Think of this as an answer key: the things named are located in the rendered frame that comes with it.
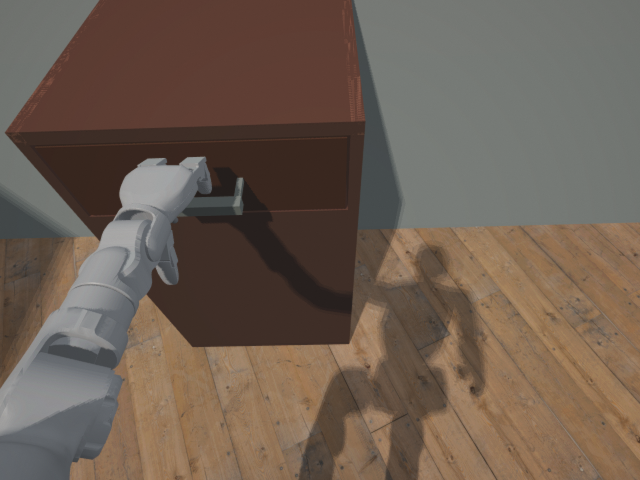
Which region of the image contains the handle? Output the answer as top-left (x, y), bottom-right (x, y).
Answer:
top-left (177, 178), bottom-right (244, 217)

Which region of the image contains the robot left upper arm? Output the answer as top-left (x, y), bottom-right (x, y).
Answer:
top-left (0, 352), bottom-right (123, 480)

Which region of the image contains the cabinet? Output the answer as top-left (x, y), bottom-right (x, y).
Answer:
top-left (5, 0), bottom-right (365, 347)

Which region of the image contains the left robot forearm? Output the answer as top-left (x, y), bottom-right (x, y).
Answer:
top-left (0, 204), bottom-right (171, 418)

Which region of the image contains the drawer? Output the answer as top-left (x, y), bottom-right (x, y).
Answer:
top-left (35, 135), bottom-right (347, 215)

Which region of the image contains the robot left hand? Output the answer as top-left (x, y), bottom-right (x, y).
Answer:
top-left (119, 157), bottom-right (212, 285)

